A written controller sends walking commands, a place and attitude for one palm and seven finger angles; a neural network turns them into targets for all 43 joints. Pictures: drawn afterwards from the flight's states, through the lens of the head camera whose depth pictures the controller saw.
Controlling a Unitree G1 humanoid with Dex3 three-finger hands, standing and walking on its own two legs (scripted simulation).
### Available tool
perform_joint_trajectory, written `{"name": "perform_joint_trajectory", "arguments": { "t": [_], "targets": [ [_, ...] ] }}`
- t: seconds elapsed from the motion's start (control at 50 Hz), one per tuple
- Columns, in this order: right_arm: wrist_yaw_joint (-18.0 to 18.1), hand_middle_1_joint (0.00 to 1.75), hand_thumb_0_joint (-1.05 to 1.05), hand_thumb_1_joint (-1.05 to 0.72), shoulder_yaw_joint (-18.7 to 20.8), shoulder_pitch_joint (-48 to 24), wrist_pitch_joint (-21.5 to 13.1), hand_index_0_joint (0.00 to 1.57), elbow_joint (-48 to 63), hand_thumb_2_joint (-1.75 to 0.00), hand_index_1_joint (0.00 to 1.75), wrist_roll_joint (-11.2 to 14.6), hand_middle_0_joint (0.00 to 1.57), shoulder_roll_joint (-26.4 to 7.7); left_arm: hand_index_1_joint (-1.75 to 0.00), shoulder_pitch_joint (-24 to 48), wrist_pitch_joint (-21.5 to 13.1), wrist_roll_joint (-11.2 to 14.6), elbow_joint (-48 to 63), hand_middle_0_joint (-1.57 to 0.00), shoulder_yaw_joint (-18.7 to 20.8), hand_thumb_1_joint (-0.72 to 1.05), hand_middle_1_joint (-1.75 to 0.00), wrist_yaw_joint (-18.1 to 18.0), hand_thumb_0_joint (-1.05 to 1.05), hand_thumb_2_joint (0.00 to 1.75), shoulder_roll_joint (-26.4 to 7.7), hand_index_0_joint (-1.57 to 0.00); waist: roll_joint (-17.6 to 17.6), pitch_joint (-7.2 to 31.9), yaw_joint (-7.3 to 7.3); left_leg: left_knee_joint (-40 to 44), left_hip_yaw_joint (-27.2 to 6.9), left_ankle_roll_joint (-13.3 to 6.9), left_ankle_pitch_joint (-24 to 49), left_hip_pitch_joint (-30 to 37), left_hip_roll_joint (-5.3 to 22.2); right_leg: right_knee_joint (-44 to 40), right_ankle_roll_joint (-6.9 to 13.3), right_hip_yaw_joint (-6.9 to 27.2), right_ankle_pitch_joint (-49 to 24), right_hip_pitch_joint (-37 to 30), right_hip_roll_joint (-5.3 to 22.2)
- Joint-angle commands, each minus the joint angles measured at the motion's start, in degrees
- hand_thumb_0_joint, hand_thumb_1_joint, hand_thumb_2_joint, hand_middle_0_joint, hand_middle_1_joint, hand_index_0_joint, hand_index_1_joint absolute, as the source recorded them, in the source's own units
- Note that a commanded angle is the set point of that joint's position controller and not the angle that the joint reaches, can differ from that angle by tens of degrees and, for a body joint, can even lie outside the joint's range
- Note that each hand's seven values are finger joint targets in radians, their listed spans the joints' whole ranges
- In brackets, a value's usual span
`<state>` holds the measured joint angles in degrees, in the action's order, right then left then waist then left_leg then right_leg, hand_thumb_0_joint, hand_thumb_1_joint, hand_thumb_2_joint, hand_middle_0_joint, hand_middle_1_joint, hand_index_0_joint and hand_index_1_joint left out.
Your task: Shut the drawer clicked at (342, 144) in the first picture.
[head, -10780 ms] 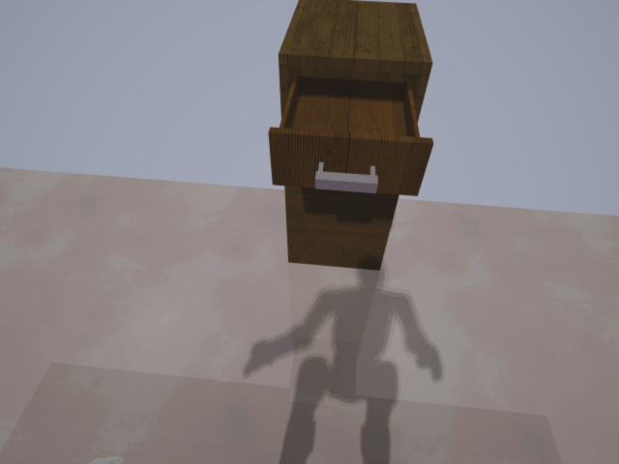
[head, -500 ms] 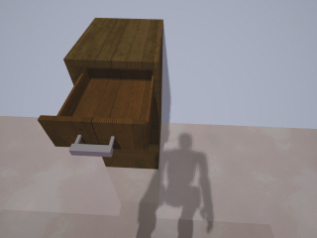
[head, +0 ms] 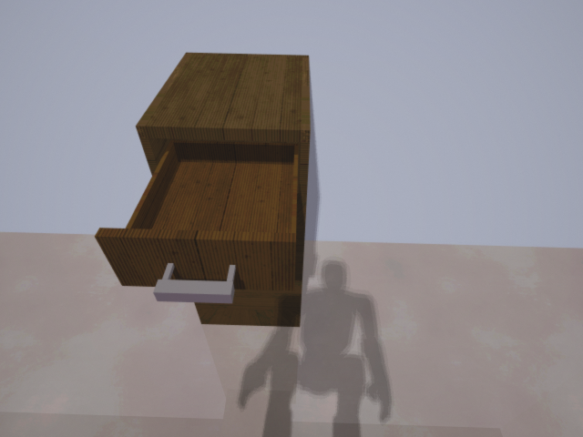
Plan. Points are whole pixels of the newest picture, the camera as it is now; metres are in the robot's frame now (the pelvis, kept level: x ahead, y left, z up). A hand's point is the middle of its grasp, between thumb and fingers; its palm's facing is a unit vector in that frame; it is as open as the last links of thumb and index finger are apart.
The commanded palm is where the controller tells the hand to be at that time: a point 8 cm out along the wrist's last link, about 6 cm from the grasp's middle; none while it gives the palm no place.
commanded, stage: look again from close up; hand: left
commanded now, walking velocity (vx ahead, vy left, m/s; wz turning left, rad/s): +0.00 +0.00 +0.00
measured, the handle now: (198, 280) +0.37 +0.19 -0.02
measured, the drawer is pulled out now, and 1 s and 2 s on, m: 0.29 0.29 0.29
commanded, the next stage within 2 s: shuffle to correct the standing spot in 0.16 s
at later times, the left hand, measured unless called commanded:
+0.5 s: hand out of the picture +0.00 +0.17 -0.18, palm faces +0.00 -0.99 -0.17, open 7.4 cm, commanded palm none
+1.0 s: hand out of the picture +0.08 +0.14 -0.18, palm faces +0.03 -0.99 -0.17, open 7.4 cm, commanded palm none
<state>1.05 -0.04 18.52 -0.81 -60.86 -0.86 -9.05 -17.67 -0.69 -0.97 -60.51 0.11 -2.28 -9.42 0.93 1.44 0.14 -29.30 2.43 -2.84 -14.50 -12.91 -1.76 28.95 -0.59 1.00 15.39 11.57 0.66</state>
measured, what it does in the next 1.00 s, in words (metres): steps on the spot: left foot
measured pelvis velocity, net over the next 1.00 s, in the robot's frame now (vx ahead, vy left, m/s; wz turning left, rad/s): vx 0.08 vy -0.02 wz -0.05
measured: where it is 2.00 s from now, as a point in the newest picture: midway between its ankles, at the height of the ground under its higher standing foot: outside the picture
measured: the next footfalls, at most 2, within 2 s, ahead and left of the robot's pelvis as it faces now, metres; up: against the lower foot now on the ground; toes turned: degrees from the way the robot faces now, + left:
left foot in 0.82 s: +0.14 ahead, +0.06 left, +0.00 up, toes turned +2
right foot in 1.10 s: +0.11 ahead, -0.15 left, +0.00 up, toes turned -5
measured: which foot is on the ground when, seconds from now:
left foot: down 0.00-0.64, up 0.66-0.80, down 0.82-1.00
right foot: down 0.00-0.84, up 0.86-1.00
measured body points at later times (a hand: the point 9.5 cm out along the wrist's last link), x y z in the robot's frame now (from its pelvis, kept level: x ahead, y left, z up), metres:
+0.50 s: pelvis +0.03 +0.00 +0.00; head +0.03 +0.00 +0.45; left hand +0.00 +0.22 -0.16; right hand +0.02 -0.23 -0.16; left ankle +0.02 +0.09 -0.74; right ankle +0.00 -0.13 -0.74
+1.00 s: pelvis +0.08 -0.02 +0.00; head +0.11 -0.01 +0.45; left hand +0.08 +0.19 -0.17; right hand +0.16 -0.25 -0.15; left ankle +0.11 +0.06 -0.74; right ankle +0.05 -0.14 -0.72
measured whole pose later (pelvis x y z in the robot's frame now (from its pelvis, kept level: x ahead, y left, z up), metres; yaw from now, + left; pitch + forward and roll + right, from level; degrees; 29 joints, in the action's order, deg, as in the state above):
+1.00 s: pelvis +0.08 -0.02 +0.00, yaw -3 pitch -2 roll +1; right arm 2.1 0.1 8.4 -0.6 -58.6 -0.3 -8.2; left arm -17.7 1.3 -0.9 -60.6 0.6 -2.7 -8.1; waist -2.4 -4.3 -2.3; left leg -28.4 6.6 -3.7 -13.9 -13.2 -1.2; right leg 41.3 -0.2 -1.6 25.6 15.3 2.3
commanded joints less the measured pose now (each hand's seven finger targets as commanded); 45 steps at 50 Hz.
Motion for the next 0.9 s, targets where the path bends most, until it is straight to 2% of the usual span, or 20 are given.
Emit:
{"name": "perform_joint_trajectory", "arguments": {
  "t": [0.0,0.16,0.24,0.34,0.38,0.46,0.54,0.58,0.62,0.64,0.66,0.7,0.72,0.74,0.76,0.78,0.8,0.82,0.84,0.88],
  "targets": [
    [0.29,0.30,0.00,-0.90,1.08,0.99,-1.20,0.20,2.81,-0.90,0.30,-0.13,0.20,-7.04,-0.30,-3.44,-0.34,-0.27,1.87,-0.20,0.53,0.90,-0.30,-0.11,0.00,0.90,-4.22,-0.20,1.18,-9.57,-0.66,15.55,-11.85,-0.29,-7.84,-7.43,8.85,-3.26,2.54,1.13,-0.81,1.38,2.32],
    [0.32,0.30,0.00,-0.90,0.77,0.13,-1.59,0.20,1.66,-0.90,0.30,0.02,0.20,-7.64,-0.30,-3.09,-0.67,0.03,1.41,-0.20,0.26,0.90,-0.30,0.07,0.00,0.90,-5.30,-0.20,-0.46,-3.32,-0.28,12.62,-8.79,-0.05,2.63,0.33,7.89,-5.05,2.05,2.41,-5.64,0.02,3.82],
    [0.43,0.30,0.00,-0.90,0.48,-0.18,-1.61,0.20,0.68,-0.90,0.30,0.21,0.20,-7.40,-0.30,-3.02,-0.59,0.13,0.77,-0.20,0.14,0.90,-0.30,0.02,0.00,0.90,-5.51,-0.20,-0.23,-3.80,-0.22,11.54,-7.67,0.16,6.17,1.10,7.55,-5.60,1.74,2.57,-6.65,-0.25,4.19],
    [0.33,0.30,0.00,-0.90,1.05,0.33,-0.59,0.20,-0.52,-0.90,0.30,-0.15,0.20,-8.32,-0.30,-3.66,-0.09,-0.56,-0.26,-0.20,0.04,0.90,-0.30,0.61,0.00,0.90,-4.14,-0.20,2.20,-7.34,0.42,16.22,-11.18,-1.24,-15.09,-0.65,10.06,-2.18,2.18,-0.79,4.64,3.58,1.79],
    [0.30,0.30,0.00,-0.90,1.49,0.25,-0.44,0.20,-0.47,-0.90,0.30,-0.21,0.20,-8.66,-0.30,-4.10,-0.12,-0.82,-0.33,-0.20,0.14,0.90,-0.30,0.88,0.00,0.90,-3.83,-0.20,2.91,-8.79,0.31,17.07,-12.78,-2.37,-17.90,-0.88,11.30,-0.40,2.41,-1.74,5.69,5.66,1.08],
    [0.41,0.30,0.00,-0.90,1.66,0.62,-0.73,0.20,-0.34,-0.90,0.30,-0.23,0.20,-7.73,-0.30,-5.65,-0.65,-0.77,-0.77,-0.20,0.44,0.90,-0.30,1.21,0.00,0.90,-3.25,-0.20,2.96,-9.18,-0.06,14.34,-12.09,-3.40,-13.37,-1.07,11.36,-0.36,3.19,-1.30,4.07,5.73,1.30],
    [0.45,0.30,0.00,-0.90,1.53,0.08,-1.49,0.20,-0.06,-0.90,0.30,-0.13,0.20,-6.26,-0.30,-8.51,-1.40,-0.44,-1.75,-0.20,0.97,0.90,-0.30,1.20,0.00,0.90,-3.84,-0.20,-1.06,-6.91,-0.80,6.68,-6.66,-2.27,-3.80,-2.07,8.27,-2.22,4.39,2.70,-1.43,1.67,3.18],
    [0.51,0.30,0.00,-0.90,1.27,-0.53,-1.93,0.20,0.30,-0.90,0.30,-0.07,0.20,-4.64,-0.30,-10.78,-1.84,-0.34,-2.68,-0.20,1.48,0.90,-0.30,0.97,0.00,0.90,-5.37,-0.20,-7.47,-5.00,-1.27,-1.64,-1.09,-0.90,0.09,-4.91,4.83,-4.44,5.78,7.64,-10.13,-3.46,6.37],
    [0.29,0.30,0.00,-0.90,1.16,-2.54,-1.97,0.20,1.51,-0.90,0.30,-0.22,0.20,-2.74,-0.30,-14.81,-2.18,-0.31,-3.88,-0.20,2.35,0.90,-0.30,0.49,0.00,0.90,-7.28,-0.20,-15.55,-5.00,-2.60,-11.74,4.00,0.84,-9.22,-14.65,1.30,-7.65,9.55,15.56,-23.38,-11.50,12.68],
    [0.29,0.30,0.00,-0.90,1.01,-5.38,-2.02,0.20,2.54,-0.90,0.30,-0.23,0.20,-2.55,-0.30,-16.67,-2.47,-0.42,-4.28,-0.20,2.43,0.90,-0.30,0.10,0.00,0.90,-6.96,-0.20,-15.63,-5.83,-4.02,-16.22,3.04,1.17,-15.62,-19.31,1.83,-7.67,12.17,18.15,-34.73,-14.43,14.74],
    [0.36,0.30,0.00,-0.90,0.87,-7.36,-2.13,0.20,3.08,-0.90,0.30,-0.06,0.20,-2.35,-0.30,-17.50,-2.72,-0.73,-4.48,-0.20,2.19,0.90,-0.30,-0.25,0.00,0.90,-5.97,-0.20,-11.87,-5.60,-4.56,-19.21,1.72,1.36,-17.55,-21.45,2.34,-6.34,13.55,18.45,-48.64,-16.85,16.12],
    [0.53,0.30,0.00,-0.90,0.48,-7.25,-1.99,0.20,2.50,-0.90,0.30,0.65,0.20,-1.37,-0.30,-15.51,-2.78,-0.94,-3.87,-0.20,1.82,0.90,-0.30,-0.93,0.00,0.90,-5.14,-0.20,-7.20,-4.38,-3.39,-15.16,0.85,1.92,-17.39,-19.19,3.04,-2.98,12.97,14.17,-64.81,-18.15,15.62],
    [0.62,0.30,0.00,-0.90,0.22,-6.33,-1.82,0.20,1.89,-0.90,0.30,0.97,0.20,-1.08,-0.30,-13.30,-2.63,-0.90,-3.07,-0.20,1.56,0.90,-0.30,-1.13,0.00,0.90,-5.26,-0.20,-6.59,-3.53,-2.29,-9.80,1.04,2.28,-14.23,-15.00,2.41,-1.48,11.36,11.15,-67.56,-16.60,13.78],
    [0.87,0.30,0.00,-0.90,0.20,-3.29,-1.60,0.20,0.74,-0.90,0.30,1.13,0.20,-1.11,-0.30,-10.17,-2.39,-0.53,-2.07,-0.20,1.36,0.90,-0.30,-1.24,0.00,0.90,-5.64,-0.20,-5.54,-1.98,0.13,-1.98,1.51,2.40,-6.76,-6.99,1.57,0.96,9.47,8.21,-65.86,-12.35,11.76],
    [1.09,0.30,0.00,-0.90,0.42,0.77,-1.46,0.20,-0.92,-0.90,0.30,1.12,0.20,-1.74,-0.30,-7.35,-2.08,0.14,-0.97,-0.20,1.39,0.90,-0.30,-1.19,0.00,0.90,-6.41,-0.20,-5.58,-0.39,2.48,5.29,2.54,2.33,6.03,1.94,0.56,4.54,6.95,5.31,-60.92,-7.89,8.85],
    [1.48,0.30,0.00,-0.90,1.07,3.81,-1.48,0.20,-1.48,-0.90,0.30,0.78,0.20,-4.15,-0.30,-6.56,-1.62,0.73,0.08,-0.20,1.70,0.90,-0.30,-1.21,0.00,0.90,-6.24,-0.20,-3.82,1.37,3.25,4.55,0.61,1.18,23.18,9.97,4.16,7.79,4.70,3.80,-47.76,-2.10,6.18],
    [1.74,0.30,0.00,-0.90,1.78,4.90,-1.49,0.20,-1.28,-0.90,0.30,0.72,0.20,-6.52,-0.30,-6.36,-1.15,1.00,0.98,-0.20,1.54,0.90,-0.30,-1.31,0.00,0.90,-4.45,-0.20,2.49,2.80,2.94,2.51,-7.56,-2.92,42.36,15.35,12.15,10.44,2.34,1.29,-25.37,5.14,2.81],
    [1.65,0.30,0.00,-0.90,1.77,3.54,-1.01,0.20,-0.77,-0.90,0.30,0.85,0.20,-7.69,-0.30,-7.22,-0.53,1.10,1.31,-0.20,1.29,0.90,-0.30,-1.51,0.00,0.90,-2.72,-0.20,8.44,2.26,1.15,4.45,-12.23,-8.25,56.05,13.44,19.35,13.54,0.60,-0.58,9.28,7.25,0.93],
    [1.44,0.30,0.00,-0.90,1.59,1.00,-0.40,0.20,0.32,-0.90,0.30,0.59,0.20,-7.58,-0.30,-7.50,0.23,0.45,1.45,-0.20,1.42,0.90,-0.30,-1.54,0.00,0.90,-2.50,-0.20,7.55,-1.12,0.41,6.54,-9.37,-9.39,52.41,8.87,19.77,16.01,0.51,-0.26,18.10,6.32,1.17],
    [1.68,0.30,0.00,-0.90,1.19,-3.33,-0.24,0.20,1.75,-0.90,0.30,0.42,0.20,-6.22,-0.30,-6.37,1.29,0.13,1.01,-0.20,1.15,0.90,-0.30,-1.20,0.00,0.90,-2.01,-0.20,8.54,-5.65,-0.84,9.29,-9.52,-9.35,45.06,2.70,18.17,15.66,0.21,-0.96,17.03,5.76,2.80]
  ]
}}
